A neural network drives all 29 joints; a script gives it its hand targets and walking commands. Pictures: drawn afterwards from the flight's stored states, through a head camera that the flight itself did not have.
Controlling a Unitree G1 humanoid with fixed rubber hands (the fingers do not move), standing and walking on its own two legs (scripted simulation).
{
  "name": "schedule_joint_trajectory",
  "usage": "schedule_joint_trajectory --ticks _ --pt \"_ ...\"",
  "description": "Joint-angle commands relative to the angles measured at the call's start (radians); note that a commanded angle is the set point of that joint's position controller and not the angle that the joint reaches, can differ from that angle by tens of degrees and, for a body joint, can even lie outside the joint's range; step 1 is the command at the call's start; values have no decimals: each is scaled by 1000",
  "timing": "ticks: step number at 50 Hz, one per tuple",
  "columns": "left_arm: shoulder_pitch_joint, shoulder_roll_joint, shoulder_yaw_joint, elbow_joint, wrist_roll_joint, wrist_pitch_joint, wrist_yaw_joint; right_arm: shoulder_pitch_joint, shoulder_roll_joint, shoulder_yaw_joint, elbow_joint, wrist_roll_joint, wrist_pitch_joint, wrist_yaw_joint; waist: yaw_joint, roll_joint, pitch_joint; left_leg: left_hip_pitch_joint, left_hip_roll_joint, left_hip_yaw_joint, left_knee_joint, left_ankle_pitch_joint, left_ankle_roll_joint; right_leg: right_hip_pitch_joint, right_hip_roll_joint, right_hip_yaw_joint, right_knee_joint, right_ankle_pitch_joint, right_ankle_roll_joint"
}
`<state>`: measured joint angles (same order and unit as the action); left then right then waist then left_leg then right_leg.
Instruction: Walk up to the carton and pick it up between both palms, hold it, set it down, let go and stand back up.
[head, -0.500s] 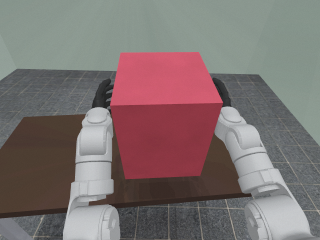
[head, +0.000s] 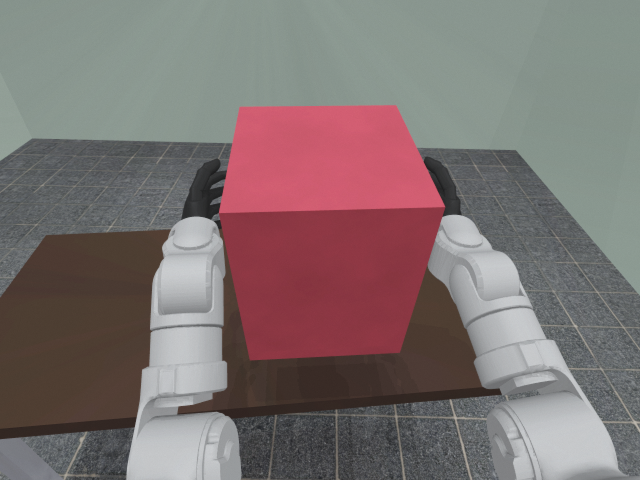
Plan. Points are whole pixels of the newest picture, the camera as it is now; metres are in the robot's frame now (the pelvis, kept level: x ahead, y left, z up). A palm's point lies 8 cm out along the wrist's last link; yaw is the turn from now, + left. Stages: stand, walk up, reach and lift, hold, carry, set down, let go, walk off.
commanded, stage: hold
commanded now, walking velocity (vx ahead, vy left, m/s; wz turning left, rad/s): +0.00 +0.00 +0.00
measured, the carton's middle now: (322, 233) +0.37 +0.01 +0.17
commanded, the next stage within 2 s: set down in 0.70 s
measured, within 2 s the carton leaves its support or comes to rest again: neither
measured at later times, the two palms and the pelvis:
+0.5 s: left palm (202, 223) +0.36 +0.15 +0.21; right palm (443, 222) +0.35 -0.14 +0.20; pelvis +0.00 +0.00 +0.00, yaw +0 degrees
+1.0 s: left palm (201, 221) +0.37 +0.15 +0.20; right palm (436, 219) +0.37 -0.14 +0.20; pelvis +0.00 +0.00 +0.00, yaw +0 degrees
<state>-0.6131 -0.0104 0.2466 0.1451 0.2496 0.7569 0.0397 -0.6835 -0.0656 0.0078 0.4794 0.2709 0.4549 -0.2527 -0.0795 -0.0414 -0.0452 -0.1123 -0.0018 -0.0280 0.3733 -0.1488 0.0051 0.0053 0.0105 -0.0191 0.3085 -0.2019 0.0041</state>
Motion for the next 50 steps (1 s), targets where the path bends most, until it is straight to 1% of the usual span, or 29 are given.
schedule_joint_trajectory --ticks 1,3,4,5,6,7,8,9,10,12,13,15,16,17,19,20,21,23,25,26,29,30,31,32,35,38,42,46,50 --pt "-823 -632 -542 -182 -192 -94 -156 -900 664 378 -367 103 -67 109 -16 92 -429 258 -31 6 -17 264 -43 -55 56 -17 -57 210 51" --pt "-823 -629 -543 -188 -194 -97 -155 -902 667 390 -378 109 -66 102 -17 83 -439 265 -31 2 -10 274 -43 -52 57 -19 -55 229 55" --pt "-837 -628 -540 -198 -194 -99 -152 -909 669 393 -379 111 -66 103 -10 86 -444 265 -31 2 -13 268 -42 -61 56 -20 -53 215 56" --pt "-834 -633 -544 -183 -196 -99 -150 -911 671 385 -378 108 -66 105 -12 89 -418 258 -31 2 -18 254 -41 -76 55 -20 -59 194 54" --pt "-846 -639 -546 -198 -202 -102 -149 -906 676 388 -377 109 -66 107 -13 85 -437 262 -27 1 -17 258 -40 -73 56 -20 -56 192 55" --pt "-818 -639 -543 -187 -200 -99 -147 -912 677 403 -395 115 -70 107 0 76 -446 266 -29 3 -9 279 -35 -63 57 -19 -55 219 55" --pt "-820 -638 -548 -202 -201 -102 -146 -897 674 407 -389 119 -69 105 -9 82 -452 272 -31 2 -3 299 -40 -55 57 -16 -49 245 57" --pt "-800 -625 -529 -169 -185 -94 -148 -888 657 398 -364 117 -63 103 -5 87 -420 265 -33 3 -9 285 -39 -54 53 -12 -57 233 56" --pt "-791 -627 -525 -168 -180 -91 -152 -894 659 396 -372 114 -65 102 -4 76 -412 259 -33 4 -16 268 -36 -55 54 -13 -59 222 58" --pt "-799 -616 -508 -167 -171 -91 -161 -874 666 388 -343 104 -59 101 -5 65 -388 241 -35 11 -28 240 -29 -46 50 -10 -60 212 60" --pt "-801 -607 -498 -156 -164 -90 -165 -874 667 384 -330 103 -58 102 0 66 -379 229 -37 13 -36 220 -25 -46 47 -10 -62 197 61" --pt "-806 -614 -508 -161 -171 -93 -168 -900 668 386 -356 105 -69 104 1 69 -413 245 -36 13 -27 245 -29 -37 50 -12 -58 217 60" --pt "-823 -619 -523 -191 -183 -100 -165 -902 684 399 -377 113 -72 103 -2 77 -439 250 -38 11 -15 275 -32 -26 50 -11 -51 247 61" --pt "-833 -622 -536 -200 -194 -105 -161 -908 682 401 -385 114 -72 102 -8 73 -443 261 -36 8 -8 291 -36 -38 54 -14 -49 259 62" --pt "-815 -617 -534 -201 -194 -104 -156 -890 681 414 -395 119 -68 97 -8 69 -457 271 -38 6 2 314 -36 -30 54 -12 -47 290 64" --pt "-802 -610 -525 -196 -188 -101 -157 -873 677 413 -382 120 -63 94 -10 65 -441 264 -38 5 -3 303 -35 -28 51 -10 -50 285 65" --pt "-796 -607 -520 -186 -180 -97 -160 -876 676 410 -383 118 -64 93 -5 66 -420 254 -40 7 -9 286 -32 -32 48 -10 -51 276 69" --pt "-795 -604 -505 -163 -167 -92 -165 -881 671 394 -358 112 -63 96 1 71 -393 235 -40 10 -26 239 -28 -43 45 -10 -60 221 64" --pt "-798 -618 -517 -181 -180 -94 -167 -896 673 400 -388 113 -70 97 -2 72 -423 247 -39 9 -15 269 -30 -28 49 -11 -54 252 62" --pt "-816 -610 -520 -186 -183 -100 -166 -911 675 405 -393 114 -71 96 3 71 -435 249 -39 8 -14 263 -29 -33 49 -13 -54 240 64" --pt "-832 -630 -539 -183 -194 -103 -158 -919 678 388 -384 103 -72 101 -9 74 -418 255 -34 7 -18 251 -34 -64 54 -17 -60 203 56" --pt "-796 -625 -519 -145 -163 -88 -152 -920 645 377 -350 94 -72 105 11 94 -386 289 -20 7 -22 226 -29 -105 55 -20 -69 150 39" --pt "-802 -633 -524 -157 -171 -86 -152 -919 651 373 -347 87 -76 108 2 75 -386 275 -16 9 -26 218 -27 -104 55 -25 -71 120 40" --pt "-809 -631 -527 -159 -177 -85 -151 -922 658 371 -348 83 -79 110 3 85 -394 271 -16 10 -25 217 -26 -102 51 -22 -74 119 38" --pt "-810 -634 -536 -166 -183 -89 -150 -920 664 374 -353 85 -84 110 -5 84 -418 283 -20 11 -13 246 -30 -88 50 -21 -68 163 43" --pt "-816 -630 -534 -168 -180 -102 -155 -926 666 375 -360 83 -99 109 -4 88 -433 294 -25 10 -6 263 -31 -78 48 -24 -64 189 49" --pt "-819 -616 -488 -110 -142 -153 -176 -941 660 340 -324 32 -161 121 9 87 -426 312 -26 15 -16 247 -25 -63 41 -34 -66 193 55" --pt "-774 -595 -399 13 -73 -236 -214 -906 642 250 -197 -87 -270 154 28 63 -363 304 -25 45 -55 195 -13 -17 32 -47 -70 182 51" --pt "-705 -562 -337 81 -18 -297 -252 -833 615 193 -102 -176 -380 180 30 41 -306 286 -30 78 -68 229 -11 62 24 -60 -68 242 54"
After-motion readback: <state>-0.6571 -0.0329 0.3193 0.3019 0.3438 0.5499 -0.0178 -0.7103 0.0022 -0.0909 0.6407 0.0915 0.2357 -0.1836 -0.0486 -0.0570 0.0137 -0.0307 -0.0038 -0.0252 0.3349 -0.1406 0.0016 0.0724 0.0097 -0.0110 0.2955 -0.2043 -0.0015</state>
